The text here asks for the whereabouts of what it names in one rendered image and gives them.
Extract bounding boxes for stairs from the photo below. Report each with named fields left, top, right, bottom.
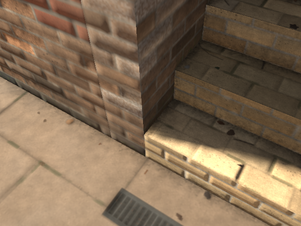
left=144, top=0, right=301, bottom=226

